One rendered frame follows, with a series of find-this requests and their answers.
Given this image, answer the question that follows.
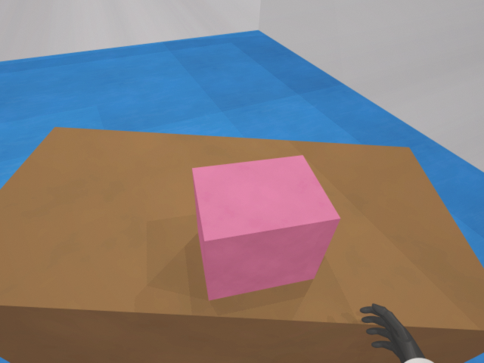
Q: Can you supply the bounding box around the pedestal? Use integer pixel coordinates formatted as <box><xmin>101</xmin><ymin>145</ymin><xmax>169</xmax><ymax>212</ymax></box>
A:
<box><xmin>0</xmin><ymin>127</ymin><xmax>484</xmax><ymax>363</ymax></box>

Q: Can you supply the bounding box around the robot right hand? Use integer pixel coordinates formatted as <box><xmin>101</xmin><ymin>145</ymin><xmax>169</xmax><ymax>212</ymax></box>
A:
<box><xmin>360</xmin><ymin>303</ymin><xmax>425</xmax><ymax>363</ymax></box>

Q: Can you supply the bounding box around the carton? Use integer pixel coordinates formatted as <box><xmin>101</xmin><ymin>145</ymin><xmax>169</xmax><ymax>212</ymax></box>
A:
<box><xmin>192</xmin><ymin>155</ymin><xmax>340</xmax><ymax>300</ymax></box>

